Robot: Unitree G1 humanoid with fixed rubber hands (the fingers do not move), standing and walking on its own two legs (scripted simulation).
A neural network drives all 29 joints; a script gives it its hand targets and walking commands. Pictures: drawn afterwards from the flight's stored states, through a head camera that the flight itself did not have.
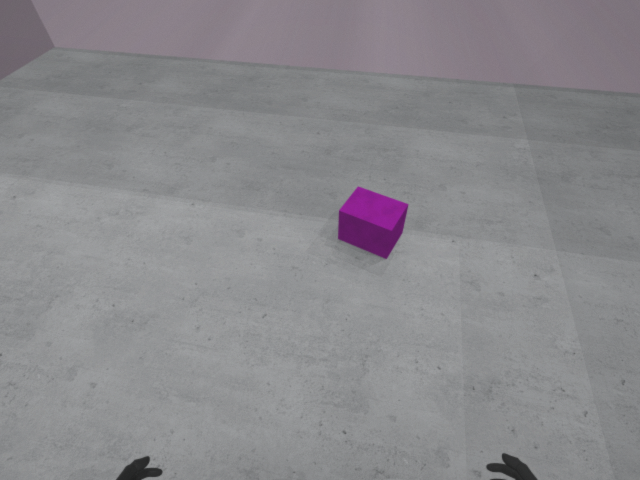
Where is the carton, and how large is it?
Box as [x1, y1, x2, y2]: [338, 187, 407, 258]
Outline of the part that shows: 357,187 339,210 338,238 386,258 402,231 407,204 369,190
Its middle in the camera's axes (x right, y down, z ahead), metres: +0.22 -0.08 +1.60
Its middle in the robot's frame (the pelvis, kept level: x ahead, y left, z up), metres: +1.18 -0.19 -0.67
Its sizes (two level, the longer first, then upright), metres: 0.227 0.170 0.169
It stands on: the floor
